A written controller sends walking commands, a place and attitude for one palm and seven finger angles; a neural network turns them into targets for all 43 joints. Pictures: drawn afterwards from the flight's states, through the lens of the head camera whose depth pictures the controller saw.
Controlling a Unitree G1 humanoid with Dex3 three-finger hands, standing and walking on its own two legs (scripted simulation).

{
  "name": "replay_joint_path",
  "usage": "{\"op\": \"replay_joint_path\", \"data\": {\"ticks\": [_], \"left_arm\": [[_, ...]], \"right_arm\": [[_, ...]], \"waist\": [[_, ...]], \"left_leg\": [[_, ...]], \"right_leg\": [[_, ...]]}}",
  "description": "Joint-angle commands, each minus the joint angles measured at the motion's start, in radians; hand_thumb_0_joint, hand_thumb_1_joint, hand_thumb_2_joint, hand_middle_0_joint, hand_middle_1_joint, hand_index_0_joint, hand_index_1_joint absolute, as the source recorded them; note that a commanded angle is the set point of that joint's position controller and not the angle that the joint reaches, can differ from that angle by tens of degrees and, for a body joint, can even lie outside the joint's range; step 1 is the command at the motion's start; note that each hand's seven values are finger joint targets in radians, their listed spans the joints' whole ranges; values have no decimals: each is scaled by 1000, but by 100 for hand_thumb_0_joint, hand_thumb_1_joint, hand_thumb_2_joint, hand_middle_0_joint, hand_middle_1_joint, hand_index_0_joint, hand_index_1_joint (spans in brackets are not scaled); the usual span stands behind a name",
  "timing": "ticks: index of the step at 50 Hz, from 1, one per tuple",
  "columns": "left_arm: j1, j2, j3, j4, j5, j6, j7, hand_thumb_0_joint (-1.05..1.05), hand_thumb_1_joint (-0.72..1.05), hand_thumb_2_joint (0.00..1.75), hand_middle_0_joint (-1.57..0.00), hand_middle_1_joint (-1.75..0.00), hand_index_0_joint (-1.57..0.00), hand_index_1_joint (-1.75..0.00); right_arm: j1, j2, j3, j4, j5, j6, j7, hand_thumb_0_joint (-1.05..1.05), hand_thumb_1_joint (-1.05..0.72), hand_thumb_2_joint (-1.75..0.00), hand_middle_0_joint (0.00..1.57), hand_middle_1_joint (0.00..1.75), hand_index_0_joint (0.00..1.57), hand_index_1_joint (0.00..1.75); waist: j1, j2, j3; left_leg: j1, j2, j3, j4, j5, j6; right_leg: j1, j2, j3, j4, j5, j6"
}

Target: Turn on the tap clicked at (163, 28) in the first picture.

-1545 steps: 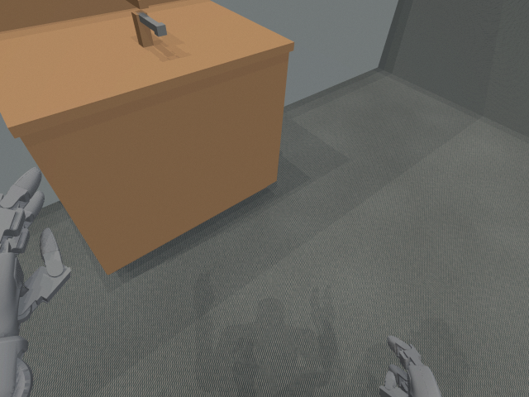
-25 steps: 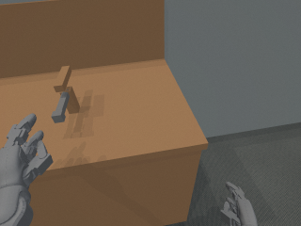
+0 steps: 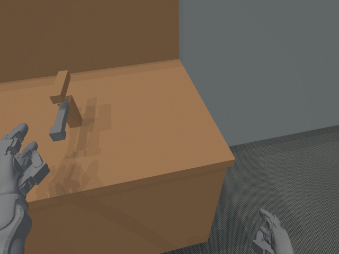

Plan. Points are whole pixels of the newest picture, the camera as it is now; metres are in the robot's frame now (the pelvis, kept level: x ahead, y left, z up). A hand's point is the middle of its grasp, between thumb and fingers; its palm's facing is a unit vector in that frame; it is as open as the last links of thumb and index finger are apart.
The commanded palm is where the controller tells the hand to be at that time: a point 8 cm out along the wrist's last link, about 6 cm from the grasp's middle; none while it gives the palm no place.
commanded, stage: reach beside the lever's end, fingers flat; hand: left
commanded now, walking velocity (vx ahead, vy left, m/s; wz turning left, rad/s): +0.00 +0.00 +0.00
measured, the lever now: (57, 133) +0.35 +0.33 +0.12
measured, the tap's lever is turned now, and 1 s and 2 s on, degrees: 0 0 2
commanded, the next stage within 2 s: push the lever round in 1.50 s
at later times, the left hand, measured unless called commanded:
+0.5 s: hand (43, 157) +0.26 +0.30 +0.14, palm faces +0.52 -0.85 -0.09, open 7.7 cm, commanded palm +0.22 +0.34 +0.14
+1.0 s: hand (44, 145) +0.30 +0.33 +0.13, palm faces +0.55 -0.83 -0.12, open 7.8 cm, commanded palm +0.26 +0.37 +0.12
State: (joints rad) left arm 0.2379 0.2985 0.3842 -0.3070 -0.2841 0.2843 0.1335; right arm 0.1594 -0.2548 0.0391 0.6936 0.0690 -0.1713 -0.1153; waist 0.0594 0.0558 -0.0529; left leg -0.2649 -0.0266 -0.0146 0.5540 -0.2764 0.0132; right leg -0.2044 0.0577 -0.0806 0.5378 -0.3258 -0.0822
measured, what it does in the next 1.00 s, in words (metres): stands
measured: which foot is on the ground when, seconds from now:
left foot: down 0.00-1.00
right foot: down 0.00-1.00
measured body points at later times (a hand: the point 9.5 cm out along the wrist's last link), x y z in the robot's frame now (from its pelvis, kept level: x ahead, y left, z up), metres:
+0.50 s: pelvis -0.02 +0.02 +0.00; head -0.03 +0.00 +0.45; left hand +0.22 +0.34 +0.15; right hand +0.19 -0.20 -0.08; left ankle +0.01 +0.11 -0.73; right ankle -0.02 -0.06 -0.73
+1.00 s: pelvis -0.02 +0.01 +0.00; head -0.02 -0.01 +0.45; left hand +0.27 +0.37 +0.14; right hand +0.13 -0.25 -0.10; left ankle +0.01 +0.11 -0.73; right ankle -0.02 -0.06 -0.73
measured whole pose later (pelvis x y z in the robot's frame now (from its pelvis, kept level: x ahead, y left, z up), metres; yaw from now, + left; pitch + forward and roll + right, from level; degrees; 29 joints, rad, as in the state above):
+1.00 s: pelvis -0.02 +0.01 +0.00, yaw +0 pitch +1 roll +0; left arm -0.18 0.41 0.46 0.31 -0.20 0.09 0.09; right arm 0.21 -0.28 0.03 0.72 0.06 -0.12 -0.11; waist 0.01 0.05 -0.02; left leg -0.34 -0.02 -0.02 0.57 -0.24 0.02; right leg -0.27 0.06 -0.09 0.53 -0.29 -0.08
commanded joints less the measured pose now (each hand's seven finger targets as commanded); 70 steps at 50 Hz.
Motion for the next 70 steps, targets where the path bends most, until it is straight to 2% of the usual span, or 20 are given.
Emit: {"op": "replay_joint_path", "data": {"ticks": [1,8,13,19,20,26,30,34,35,36,37,42,45,53,55,56,60,64,66,70], "left_arm": [[-193,177,59,-255,30,-112,17,0,90,90,-19,-26,-19,-26],[-238,177,32,-205,52,-144,21,0,90,90,-18,-24,-18,-24],[-294,177,28,-148,52,-117,27,0,90,90,-18,-23,-18,-23],[-396,199,37,-53,54,-109,29,0,90,90,-17,-21,-17,-21],[-422,214,49,-45,62,-117,36,0,90,90,-17,-21,-17,-21],[-524,214,20,38,81,-151,35,0,90,90,-17,-20,-17,-20],[-591,286,77,113,86,-168,40,0,90,90,-16,-19,-16,-19],[-623,291,65,169,84,-181,26,0,90,90,-16,-18,-16,-18],[-614,319,98,194,92,-189,29,0,90,90,-16,-17,-16,-17],[-634,286,63,209,89,-194,22,0,90,90,-16,-17,-16,-17],[-625,331,103,252,85,-194,19,0,90,90,-16,-17,-16,-17],[-642,380,138,336,84,-218,-9,0,90,90,-15,-16,-15,-16],[-696,408,155,352,92,-258,-19,0,90,90,-15,-15,-15,-15],[-814,453,153,519,90,-326,-68,0,90,90,-15,-15,-15,-15],[-816,509,199,551,97,-337,-74,0,90,90,-15,-15,-15,-15],[-845,473,157,536,99,-345,-81,0,90,90,-15,-15,-15,-15],[-794,467,166,519,103,-378,-87,0,90,90,-15,-15,-15,-15],[-664,437,183,507,80,-376,-91,0,90,90,-15,-15,-15,-15],[-663,410,172,501,76,-367,-84,0,90,90,-15,-15,-15,-15],[-595,419,198,390,86,-361,-62,0,90,90,-15,-15,-15,-15]], "right_arm": [[-138,-102,-39,-173,-5,-70,-4,0,-90,-90,20,30,20,30],[-133,-108,-40,-160,-15,-71,-10,0,-90,-90,20,30,20,30],[-152,-103,-34,-157,-13,-49,-12,0,-90,-90,20,30,20,30],[-161,-108,-32,-150,-10,-31,-15,0,-90,-90,20,30,20,30],[-167,-103,-28,-143,-7,-29,-14,0,-90,-90,20,30,20,30],[-152,-110,-27,-135,-12,-25,-13,0,-90,-90,20,30,20,30],[-151,-118,-30,-123,-13,-19,-19,0,-90,-90,20,30,20,30],[-133,-124,-34,-132,-13,-13,-14,0,-90,-90,20,30,20,30],[-130,-121,-34,-123,-11,-10,-13,0,-90,-90,20,30,20,30],[-120,-122,-34,-127,-11,-10,-11,0,-90,-90,20,30,20,30],[-111,-129,-38,-122,-11,-8,-12,0,-90,-90,20,30,20,30],[-77,-138,-45,-127,-8,-1,-7,0,-90,-90,20,30,20,30],[-60,-138,-46,-118,-6,0,-3,0,-90,-90,20,30,20,30],[-7,-161,-57,-101,-7,0,-6,0,-90,-90,20,30,20,30],[5,-162,-59,-93,-4,4,-6,0,-90,-90,20,30,20,30],[8,-160,-59,-102,-6,4,-4,0,-90,-90,20,30,20,30],[24,-157,-65,-109,-8,-1,5,0,-90,-90,20,30,20,30],[36,-161,-74,-131,-8,2,12,0,-90,-90,20,30,20,30],[32,-159,-73,-131,-5,5,13,0,-90,-90,20,30,20,30],[15,-152,-75,-145,-9,4,16,0,-90,-90,20,30,20,30]], "waist": [[8,19,-118],[0,-20,-128],[3,30,-131],[-6,-28,-116],[-2,20,-105],[-21,16,-110],[-16,13,-115],[-25,-3,-159],[-15,33,-148],[-30,21,-151],[-27,-3,-140],[-24,-1,-158],[-34,38,-159],[-74,-22,-179],[-62,19,-199],[-72,37,-217],[-53,78,-261],[-30,-3,-272],[-37,-17,-236],[-14,37,-237]], "left_leg": [[123,18,-34,-44,299,13],[129,19,-51,-66,274,-2],[131,16,-56,-86,249,-14],[113,18,-59,-99,197,-6],[119,17,-64,-106,187,-10],[111,16,-69,-114,126,-4],[91,12,-64,-113,91,7],[80,9,-46,-94,125,13],[76,11,-51,-98,118,10],[75,9,-48,-95,115,14],[59,10,-43,-89,119,18],[28,5,-33,-71,145,24],[26,6,-35,-59,147,26],[-33,2,-26,-21,106,38],[-43,2,-25,-13,116,36],[-29,1,-26,-12,121,37],[19,8,-35,-7,190,34],[15,12,-35,-13,250,31],[17,15,-38,-21,248,30],[48,19,-37,-26,310,25]], "right_leg": [[-28,-67,47,-71,353,63],[-30,-59,40,-79,279,55],[-25,-57,38,-92,235,49],[-35,-51,40,-110,187,53],[-41,-50,43,-110,175,48],[-58,-49,50,-114,134,49],[-48,-51,60,-127,110,49],[-27,-54,67,-123,147,54],[-28,-53,67,-121,139,49],[-37,-53,68,-120,142,53],[-32,-53,72,-126,154,54],[-18,-55,79,-114,201,57],[-35,-54,83,-104,207,55],[-65,-59,100,-90,195,71],[-53,-61,105,-82,209,69],[-60,-59,100,-74,210,68],[-53,-48,84,-55,265,57],[-22,-42,69,-43,331,61],[-37,-41,63,-47,326,62],[-25,-39,59,-43,351,56]]}}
